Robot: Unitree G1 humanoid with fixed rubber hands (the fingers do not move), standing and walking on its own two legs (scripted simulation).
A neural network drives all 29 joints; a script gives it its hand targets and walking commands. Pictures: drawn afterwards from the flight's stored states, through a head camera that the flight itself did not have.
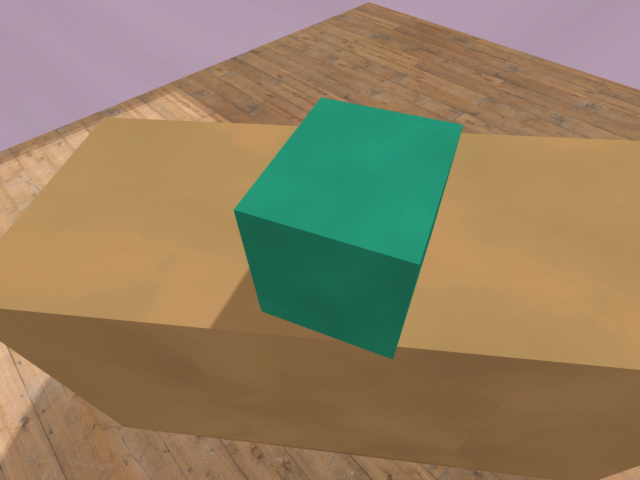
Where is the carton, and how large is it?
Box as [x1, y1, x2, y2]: [234, 97, 462, 358]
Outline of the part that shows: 321,97 235,207 234,212 262,311 392,358 429,240 462,125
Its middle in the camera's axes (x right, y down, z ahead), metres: +0.05 -0.03 +0.58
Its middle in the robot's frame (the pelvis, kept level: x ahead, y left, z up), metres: +0.47 -0.02 +0.05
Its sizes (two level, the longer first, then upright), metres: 0.260 0.213 0.225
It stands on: a pedestal, 0.71 m high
